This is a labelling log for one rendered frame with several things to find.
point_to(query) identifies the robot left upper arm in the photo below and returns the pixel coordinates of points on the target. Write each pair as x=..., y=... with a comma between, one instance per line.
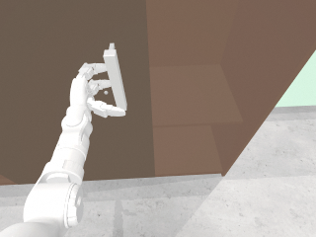
x=52, y=209

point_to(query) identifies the left robot hand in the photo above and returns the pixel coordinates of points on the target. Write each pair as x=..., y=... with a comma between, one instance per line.
x=82, y=91

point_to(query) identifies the handle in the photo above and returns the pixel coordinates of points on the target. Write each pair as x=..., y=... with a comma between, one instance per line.
x=112, y=64

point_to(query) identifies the robot left forearm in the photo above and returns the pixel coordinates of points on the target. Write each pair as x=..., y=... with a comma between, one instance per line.
x=69, y=156

